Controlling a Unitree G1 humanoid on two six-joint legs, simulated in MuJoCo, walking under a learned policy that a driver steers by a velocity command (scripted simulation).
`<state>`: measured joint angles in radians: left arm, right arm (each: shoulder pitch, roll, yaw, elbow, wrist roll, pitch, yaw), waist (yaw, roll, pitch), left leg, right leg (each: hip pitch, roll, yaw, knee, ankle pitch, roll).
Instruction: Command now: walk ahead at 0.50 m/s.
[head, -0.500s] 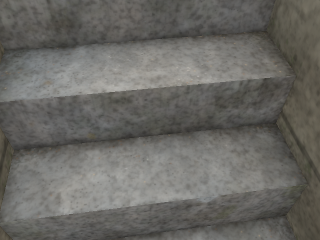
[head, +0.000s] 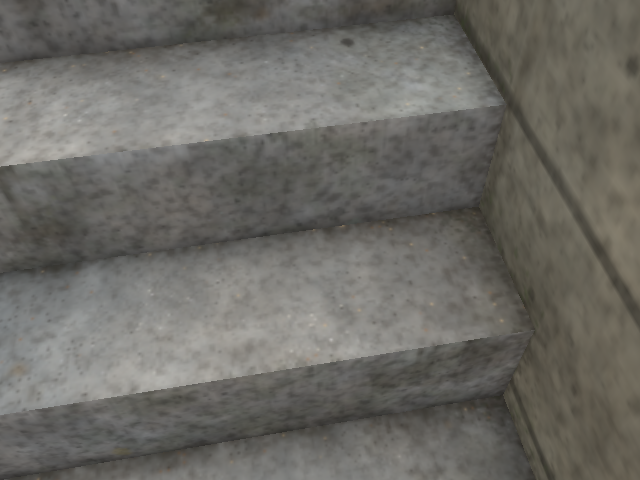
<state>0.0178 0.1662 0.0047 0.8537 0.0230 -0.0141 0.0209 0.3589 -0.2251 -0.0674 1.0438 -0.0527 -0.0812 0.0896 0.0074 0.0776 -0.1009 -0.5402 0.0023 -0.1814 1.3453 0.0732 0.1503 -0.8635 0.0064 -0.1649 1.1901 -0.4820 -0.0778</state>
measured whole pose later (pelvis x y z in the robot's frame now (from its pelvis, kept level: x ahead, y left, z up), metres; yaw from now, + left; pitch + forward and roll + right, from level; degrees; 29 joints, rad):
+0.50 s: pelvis +0.23 +0.01 +0.19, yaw +2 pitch +10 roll +2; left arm 0.34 0.20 0.00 1.15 0.02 -0.08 -0.12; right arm -0.05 -0.18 0.02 0.83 -0.05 0.05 0.02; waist -0.01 -0.03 -0.17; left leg -0.91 -0.06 0.11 1.27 -0.54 0.14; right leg -0.40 -0.05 -0.03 0.82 0.18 -0.12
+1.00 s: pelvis +0.39 +0.00 +0.35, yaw +2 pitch +11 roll -2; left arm -0.05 0.09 -0.06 0.72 0.03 0.09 -0.04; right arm 0.38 -0.23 -0.04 1.05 -0.03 0.04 0.14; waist 0.10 0.08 -0.21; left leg -0.39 0.00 -0.03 0.63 -0.09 0.12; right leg -1.10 -0.04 -0.12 1.45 -0.55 -0.05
